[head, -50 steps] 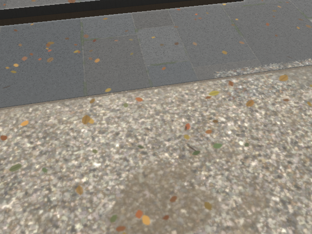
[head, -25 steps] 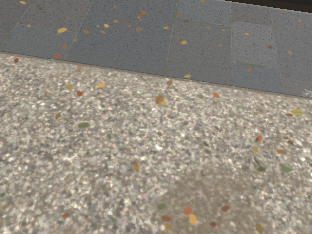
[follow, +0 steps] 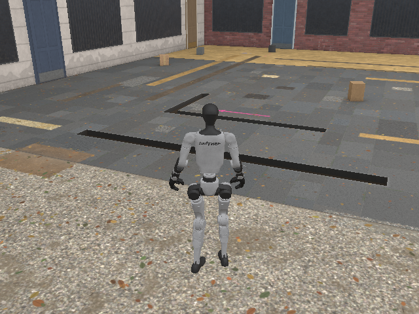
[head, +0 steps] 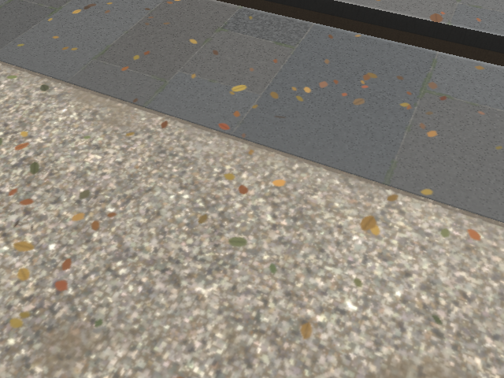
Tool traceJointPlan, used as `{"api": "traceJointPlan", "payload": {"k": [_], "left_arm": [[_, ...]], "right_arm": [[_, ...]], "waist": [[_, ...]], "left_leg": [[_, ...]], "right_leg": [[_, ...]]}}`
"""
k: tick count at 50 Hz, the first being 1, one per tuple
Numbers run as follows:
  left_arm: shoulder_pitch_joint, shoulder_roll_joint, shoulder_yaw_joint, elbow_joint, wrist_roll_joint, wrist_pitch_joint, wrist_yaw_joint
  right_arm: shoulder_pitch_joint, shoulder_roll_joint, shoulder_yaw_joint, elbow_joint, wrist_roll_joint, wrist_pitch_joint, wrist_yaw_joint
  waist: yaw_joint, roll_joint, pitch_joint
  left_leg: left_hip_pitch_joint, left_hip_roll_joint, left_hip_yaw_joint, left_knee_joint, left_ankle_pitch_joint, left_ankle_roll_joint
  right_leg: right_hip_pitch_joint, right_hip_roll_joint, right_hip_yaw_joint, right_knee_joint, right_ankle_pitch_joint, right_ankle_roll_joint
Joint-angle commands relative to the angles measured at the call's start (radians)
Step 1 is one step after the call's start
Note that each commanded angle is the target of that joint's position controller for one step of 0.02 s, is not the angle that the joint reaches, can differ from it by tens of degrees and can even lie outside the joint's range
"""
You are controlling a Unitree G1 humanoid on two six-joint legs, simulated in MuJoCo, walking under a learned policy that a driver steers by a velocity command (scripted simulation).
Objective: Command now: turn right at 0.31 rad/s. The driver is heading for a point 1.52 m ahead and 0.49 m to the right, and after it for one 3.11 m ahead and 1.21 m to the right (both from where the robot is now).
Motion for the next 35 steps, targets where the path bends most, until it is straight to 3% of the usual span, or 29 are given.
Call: {"api": "traceJointPlan", "payload": {"k": [1,2,3,5,7,9,13,15,16,17,18,19,20,21,22,23,27,31,32,34,35], "left_arm": [[0.004,0.147,0.026,-0.086,-0.015,-0.009,0.007],[0.057,0.169,0.037,-0.078,-0.025,-0.004,0.010],[0.086,0.202,0.051,-0.082,-0.032,0.001,0.017],[0.032,0.219,0.066,-0.110,-0.043,0.018,0.037],[-0.014,0.186,0.065,-0.137,-0.048,0.051,0.048],[0.003,0.176,0.070,-0.148,-0.038,0.076,0.056],[0.006,0.195,0.087,-0.173,-0.042,0.092,0.057],[-0.031,0.188,0.086,-0.190,-0.058,0.096,0.060],[-0.015,0.158,0.076,-0.193,-0.059,0.096,0.060],[0.070,0.085,0.056,-0.180,-0.044,0.099,0.054],[0.062,0.115,0.070,-0.216,-0.045,0.082,0.046],[0.068,0.202,0.093,-0.201,-0.038,0.073,0.041],[0.085,0.226,0.103,-0.174,-0.039,0.078,0.039],[0.116,0.198,0.096,-0.150,-0.031,0.088,0.040],[0.124,0.172,0.086,-0.155,-0.028,0.090,0.035],[0.106,0.161,0.078,-0.169,-0.030,0.084,0.024],[-0.008,0.135,0.058,-0.233,-0.044,0.046,0.002],[-0.026,0.111,0.050,-0.250,-0.058,0.031,-0.011],[-0.092,0.117,0.055,-0.243,0.067,0.078,-0.055],[-0.099,0.102,0.054,-0.245,0.041,0.098,-0.089],[-0.108,0.093,0.050,-0.247,0.033,0.096,-0.097]], "right_arm": [[0.078,-0.178,-0.063,-0.051,-0.001,-0.024,-0.018],[0.007,-0.185,-0.069,-0.072,0.013,-0.020,-0.024],[-0.019,-0.177,-0.071,-0.076,0.019,-0.015,-0.022],[-0.015,-0.133,-0.066,-0.068,0.026,-0.009,-0.009],[-0.021,-0.088,-0.056,-0.060,0.034,-0.015,-0.004],[-0.034,-0.072,-0.056,-0.055,0.039,-0.028,0.002],[0.004,-0.117,-0.072,-0.030,0.049,-0.056,0.019],[0.067,-0.142,-0.088,-0.001,0.049,-0.065,0.023],[0.089,-0.177,-0.101,0.010,0.044,-0.064,0.019],[0.076,-0.234,-0.110,-0.007,0.027,-0.055,0.012],[0.008,-0.271,-0.112,-0.026,-0.033,-0.053,0.021],[-0.062,-0.222,-0.102,-0.053,-0.041,-0.061,0.019],[-0.109,-0.171,-0.087,-0.062,-0.025,-0.062,0.010],[-0.097,-0.165,-0.082,-0.066,-0.004,-0.062,-0.002],[-0.075,-0.171,-0.081,-0.055,0.018,-0.062,-0.011],[-0.032,-0.176,-0.077,-0.048,0.027,-0.068,-0.017],[0.131,-0.200,-0.078,-0.007,0.012,-0.098,-0.006],[0.173,-0.206,-0.081,0.026,0.001,-0.114,0.014],[0.238,-0.209,-0.078,0.064,-0.031,-0.106,0.034],[0.231,-0.201,-0.077,0.076,-0.026,-0.112,0.040],[0.238,-0.191,-0.073,0.086,-0.025,-0.119,0.038]], "waist": [[-0.040,-0.275,-0.080],[0.002,-0.262,-0.082],[0.018,-0.191,-0.096],[-0.014,-0.093,-0.073],[-0.027,-0.111,-0.054],[-0.017,-0.168,-0.080],[-0.019,-0.230,-0.114],[-0.063,-0.226,-0.112],[-0.062,-0.190,-0.121],[-0.014,0.016,-0.150],[0.010,0.244,-0.075],[0.027,0.178,-0.021],[0.035,0.101,0.002],[0.025,0.073,-0.024],[0.009,0.101,-0.019],[-0.019,0.113,-0.013],[-0.115,0.085,0.041],[-0.119,0.084,0.087],[-0.123,-0.012,0.115],[-0.114,0.083,0.138],[-0.109,0.097,0.150]], "left_leg": [[-0.177,0.042,0.123,0.187,-0.171,-0.089],[-0.271,0.043,0.144,0.319,-0.300,-0.113],[-0.323,0.045,0.132,0.461,-0.306,-0.129],[-0.330,0.072,0.121,0.506,-0.199,-0.132],[-0.280,0.066,0.172,0.334,-0.119,-0.129],[-0.223,0.045,0.192,0.211,-0.087,-0.130],[-0.097,0.046,0.172,-0.023,0.003,-0.116],[0.026,0.068,0.188,-0.223,0.152,-0.097],[0.147,0.150,0.154,-0.284,0.208,-0.070],[0.259,0.375,-0.060,-0.313,0.156,0.019],[0.119,0.543,-0.292,-0.360,0.181,0.144],[0.058,0.562,-0.237,-0.367,0.200,0.172],[0.022,0.490,-0.105,-0.343,0.203,0.141],[0.061,0.432,-0.030,-0.354,0.075,0.107],[0.102,0.423,-0.003,-0.372,-0.010,0.096],[0.133,0.421,0.020,-0.397,-0.084,0.092],[0.263,0.443,0.062,-0.432,-0.192,0.090],[0.286,0.464,0.152,-0.453,-0.116,0.092],[0.217,0.467,0.212,-0.469,-0.124,0.072],[0.200,0.470,0.273,-0.479,-0.108,0.054],[0.187,0.480,0.281,-0.490,-0.110,0.056]], "right_leg": [[0.257,-0.345,0.501,-0.156,0.599,-0.314],[0.309,-0.360,0.567,-0.176,0.515,-0.321],[0.327,-0.347,0.571,-0.173,0.436,-0.302],[0.253,-0.269,0.470,-0.178,0.304,-0.226],[0.192,-0.173,0.390,-0.198,0.191,-0.165],[0.188,-0.146,0.404,-0.196,0.175,-0.162],[0.172,-0.149,0.494,-0.186,0.175,-0.157],[0.108,-0.113,0.500,-0.151,0.102,-0.115],[0.008,-0.065,0.465,-0.093,-0.024,-0.071],[-0.130,0.049,0.325,0.122,-0.313,-0.022],[-0.285,0.106,0.197,0.332,-0.416,0.014],[-0.302,0.010,0.167,0.494,-0.352,0.042],[-0.292,-0.007,0.135,0.563,-0.271,0.057],[-0.315,-0.017,0.103,0.628,-0.183,0.067],[-0.381,-0.042,0.074,0.702,-0.121,0.075],[-0.439,-0.073,0.037,0.754,-0.084,0.079],[-0.628,-0.149,-0.013,0.773,-0.012,0.086],[-0.683,-0.180,0.006,0.731,0.060,0.081],[-0.645,-0.131,-0.051,0.716,0.031,0.054],[-0.643,-0.146,-0.056,0.674,0.068,0.027],[-0.638,-0.151,-0.039,0.645,0.088,0.013]]}}
Keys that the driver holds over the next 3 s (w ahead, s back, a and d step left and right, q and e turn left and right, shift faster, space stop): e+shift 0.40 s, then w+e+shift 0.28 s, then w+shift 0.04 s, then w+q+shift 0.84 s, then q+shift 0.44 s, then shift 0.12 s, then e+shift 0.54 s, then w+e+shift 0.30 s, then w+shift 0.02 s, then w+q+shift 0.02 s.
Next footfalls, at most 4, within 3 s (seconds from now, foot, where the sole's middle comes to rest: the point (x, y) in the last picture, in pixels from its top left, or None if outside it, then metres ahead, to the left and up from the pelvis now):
0.32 left None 0.08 0.11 -0.77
0.90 right None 0.17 -0.33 -0.77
1.38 left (445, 351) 0.58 -0.45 -0.77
1.78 right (481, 232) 0.97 -0.66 -0.77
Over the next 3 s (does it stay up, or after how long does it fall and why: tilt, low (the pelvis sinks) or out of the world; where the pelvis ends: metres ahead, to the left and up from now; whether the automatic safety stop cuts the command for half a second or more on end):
stays up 0.97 -0.57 0.01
